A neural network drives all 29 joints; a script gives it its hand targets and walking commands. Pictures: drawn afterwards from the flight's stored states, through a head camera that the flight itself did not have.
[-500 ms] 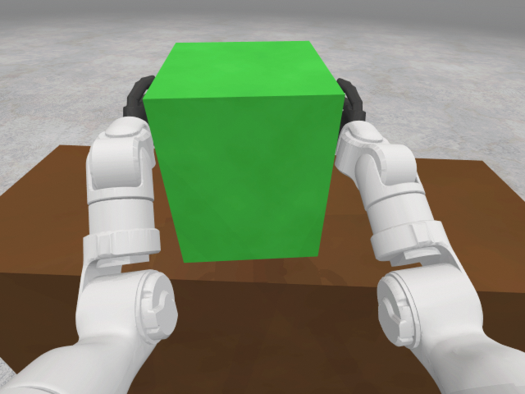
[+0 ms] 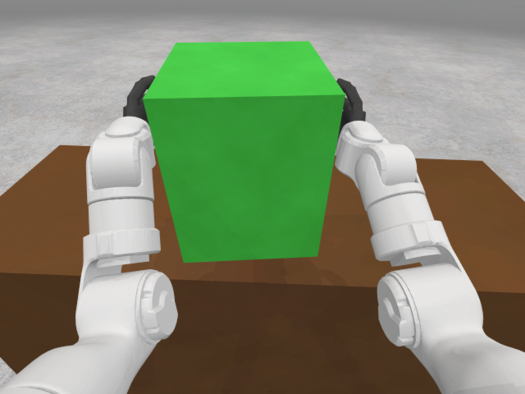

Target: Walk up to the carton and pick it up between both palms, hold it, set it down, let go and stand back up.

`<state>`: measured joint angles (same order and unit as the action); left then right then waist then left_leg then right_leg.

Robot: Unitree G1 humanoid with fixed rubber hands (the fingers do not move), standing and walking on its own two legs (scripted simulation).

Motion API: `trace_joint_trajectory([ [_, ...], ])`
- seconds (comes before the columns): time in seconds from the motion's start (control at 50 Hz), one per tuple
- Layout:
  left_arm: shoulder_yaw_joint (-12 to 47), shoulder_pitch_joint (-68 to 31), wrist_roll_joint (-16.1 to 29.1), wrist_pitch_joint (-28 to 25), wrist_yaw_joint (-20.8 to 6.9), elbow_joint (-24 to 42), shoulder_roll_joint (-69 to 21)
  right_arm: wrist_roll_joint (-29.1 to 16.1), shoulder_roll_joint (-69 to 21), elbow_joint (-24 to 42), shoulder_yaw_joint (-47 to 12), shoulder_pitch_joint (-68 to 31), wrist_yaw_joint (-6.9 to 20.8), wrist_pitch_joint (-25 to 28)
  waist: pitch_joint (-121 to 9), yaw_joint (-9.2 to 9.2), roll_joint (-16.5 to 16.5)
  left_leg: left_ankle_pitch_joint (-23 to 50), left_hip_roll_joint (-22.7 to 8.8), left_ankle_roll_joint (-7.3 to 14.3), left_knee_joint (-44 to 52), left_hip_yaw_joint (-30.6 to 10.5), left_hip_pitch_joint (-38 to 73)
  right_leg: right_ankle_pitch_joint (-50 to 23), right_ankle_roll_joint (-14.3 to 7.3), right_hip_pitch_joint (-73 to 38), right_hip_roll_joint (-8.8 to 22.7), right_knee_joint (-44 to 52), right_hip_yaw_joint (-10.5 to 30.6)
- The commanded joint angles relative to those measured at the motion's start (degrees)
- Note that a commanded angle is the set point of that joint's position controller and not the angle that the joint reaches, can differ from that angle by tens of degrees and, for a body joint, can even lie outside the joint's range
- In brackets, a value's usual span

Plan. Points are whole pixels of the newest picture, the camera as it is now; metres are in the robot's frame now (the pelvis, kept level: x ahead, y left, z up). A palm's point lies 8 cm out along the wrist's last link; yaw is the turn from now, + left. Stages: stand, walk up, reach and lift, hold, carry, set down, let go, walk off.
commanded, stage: hold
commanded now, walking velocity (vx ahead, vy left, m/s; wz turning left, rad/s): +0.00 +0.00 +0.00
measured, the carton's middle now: (247, 150) +0.38 +0.01 +0.25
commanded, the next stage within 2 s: none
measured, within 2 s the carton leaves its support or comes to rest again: neither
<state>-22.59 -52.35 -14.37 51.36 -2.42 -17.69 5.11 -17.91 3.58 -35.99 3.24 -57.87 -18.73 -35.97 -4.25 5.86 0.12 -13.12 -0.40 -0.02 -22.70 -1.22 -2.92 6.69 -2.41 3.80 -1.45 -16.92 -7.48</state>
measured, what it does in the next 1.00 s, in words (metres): stands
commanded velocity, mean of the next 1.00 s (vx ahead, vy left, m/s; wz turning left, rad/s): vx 0.00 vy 0.00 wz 0.00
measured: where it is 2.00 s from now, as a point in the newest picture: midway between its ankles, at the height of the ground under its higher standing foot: outside the picture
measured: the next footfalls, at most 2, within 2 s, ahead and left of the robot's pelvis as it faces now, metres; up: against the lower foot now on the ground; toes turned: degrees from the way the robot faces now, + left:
none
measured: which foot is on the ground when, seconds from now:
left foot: down 0.00-1.00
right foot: down 0.00-1.00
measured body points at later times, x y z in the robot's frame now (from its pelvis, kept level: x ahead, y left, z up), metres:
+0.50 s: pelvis +0.00 +0.00 +0.00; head -0.08 +0.01 +0.44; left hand +0.39 +0.16 +0.29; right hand +0.38 -0.13 +0.28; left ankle +0.00 +0.11 -0.75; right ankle +0.04 -0.09 -0.75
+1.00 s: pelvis +0.00 +0.00 +0.00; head -0.08 +0.01 +0.44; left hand +0.39 +0.16 +0.29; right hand +0.38 -0.13 +0.28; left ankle +0.00 +0.11 -0.75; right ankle +0.04 -0.09 -0.75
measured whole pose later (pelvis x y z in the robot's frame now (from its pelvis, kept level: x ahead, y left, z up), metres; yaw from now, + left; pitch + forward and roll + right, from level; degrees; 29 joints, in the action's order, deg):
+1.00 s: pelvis +0.00 +0.00 +0.00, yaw +0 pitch -7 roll -1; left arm -22.6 -52.4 -14.3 51.3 -2.3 -17.8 5.1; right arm -18.0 3.6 -36.0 3.2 -57.9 -18.8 -36.1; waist -4.4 5.9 0.1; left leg -13.1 -0.4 0.0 -22.7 -1.3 -3.0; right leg 6.7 -2.4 3.8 -1.5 -16.9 -7.4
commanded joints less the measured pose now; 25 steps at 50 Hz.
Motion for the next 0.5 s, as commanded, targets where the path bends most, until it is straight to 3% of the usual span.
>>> trace_joint_trajectory([
  [0.0,25.25,-47.09,9.73,-4.04,-6.79,5.98,-34.43,-9.51,-36.66,17.82,-18.09,-49.26,7.12,2.36,-22.6,0.41,-3.9,10.11,2.65,-2.69,4.58,-0.53,-8.52,-11.49,4.59,-19.63,-1.54,-1.77,5.5],
  [0.48,25.26,-47.06,9.76,-4.04,-6.77,5.89,-34.48,-9.57,-36.63,17.86,-18.08,-49.34,7.1,2.32,-22.62,0.42,-3.91,10.12,2.64,-2.69,4.55,-0.56,-8.5,-11.49,4.58,-19.56,-1.55,-1.74,5.53],
])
